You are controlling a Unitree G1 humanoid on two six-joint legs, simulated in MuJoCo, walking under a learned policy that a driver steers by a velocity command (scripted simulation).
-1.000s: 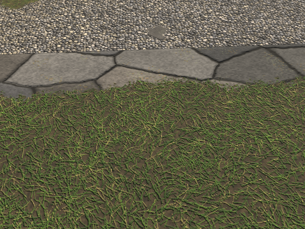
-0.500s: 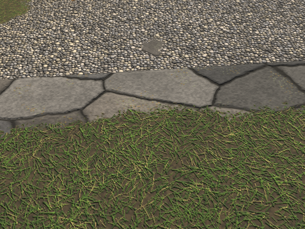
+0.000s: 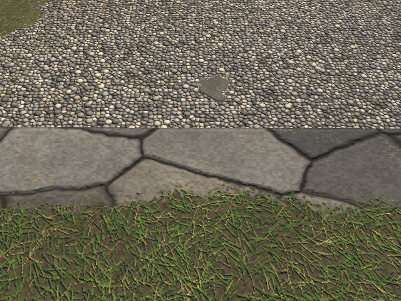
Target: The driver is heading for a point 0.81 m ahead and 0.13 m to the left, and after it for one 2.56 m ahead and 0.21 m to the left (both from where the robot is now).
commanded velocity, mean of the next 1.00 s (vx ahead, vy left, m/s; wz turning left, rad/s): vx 0.27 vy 0.00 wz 0.22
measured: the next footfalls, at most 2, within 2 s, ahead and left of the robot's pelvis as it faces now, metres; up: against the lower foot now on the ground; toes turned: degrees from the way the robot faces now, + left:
right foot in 0.48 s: +0.40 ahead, -0.10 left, +0.00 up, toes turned -3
left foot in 0.98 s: +0.31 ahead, +0.09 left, +0.00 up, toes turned +21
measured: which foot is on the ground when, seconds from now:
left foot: down 0.00-0.48, up 0.50-0.96, down 0.98-1.00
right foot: up 0.00-0.46, down 0.48-0.98, up 1.00-1.00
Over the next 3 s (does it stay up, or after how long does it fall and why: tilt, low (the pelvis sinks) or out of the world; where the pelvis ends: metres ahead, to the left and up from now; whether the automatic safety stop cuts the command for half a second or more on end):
stays up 0.89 0.18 0.00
